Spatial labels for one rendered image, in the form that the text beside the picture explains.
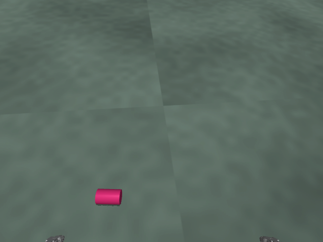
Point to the can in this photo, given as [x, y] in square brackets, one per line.
[108, 196]

